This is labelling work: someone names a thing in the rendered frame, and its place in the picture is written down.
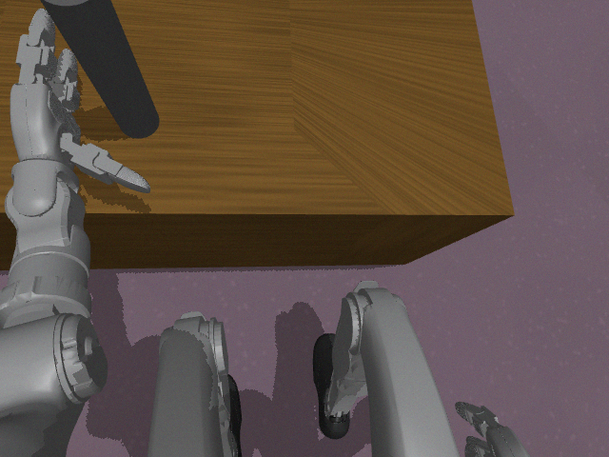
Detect left robot arm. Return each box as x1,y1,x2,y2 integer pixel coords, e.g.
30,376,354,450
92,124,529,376
0,158,108,457

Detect left robot hand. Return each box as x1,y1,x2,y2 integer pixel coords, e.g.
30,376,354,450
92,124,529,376
10,9,150,193

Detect right robot foot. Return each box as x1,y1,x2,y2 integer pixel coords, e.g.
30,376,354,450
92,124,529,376
313,333,350,439

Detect right robot hand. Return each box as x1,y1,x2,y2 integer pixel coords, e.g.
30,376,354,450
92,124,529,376
455,402,530,457

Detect can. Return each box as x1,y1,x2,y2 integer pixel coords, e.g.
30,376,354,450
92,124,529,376
40,0,160,139

